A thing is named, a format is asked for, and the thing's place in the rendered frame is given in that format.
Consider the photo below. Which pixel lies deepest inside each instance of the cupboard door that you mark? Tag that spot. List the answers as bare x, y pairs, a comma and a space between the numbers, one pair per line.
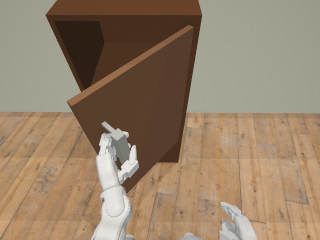
145, 98

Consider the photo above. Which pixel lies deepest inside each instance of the right robot hand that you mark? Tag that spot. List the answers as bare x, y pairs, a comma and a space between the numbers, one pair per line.
242, 229

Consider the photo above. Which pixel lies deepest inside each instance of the handle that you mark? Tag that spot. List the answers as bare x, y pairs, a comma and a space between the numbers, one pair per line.
120, 142

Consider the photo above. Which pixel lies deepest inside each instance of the left robot hand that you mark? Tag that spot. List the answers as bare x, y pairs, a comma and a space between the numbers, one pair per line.
106, 166

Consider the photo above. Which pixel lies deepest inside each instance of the right robot shin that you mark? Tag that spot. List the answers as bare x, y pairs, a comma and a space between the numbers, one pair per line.
188, 234

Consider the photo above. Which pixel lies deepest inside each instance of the robot left forearm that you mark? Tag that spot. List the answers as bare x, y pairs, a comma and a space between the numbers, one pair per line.
116, 212

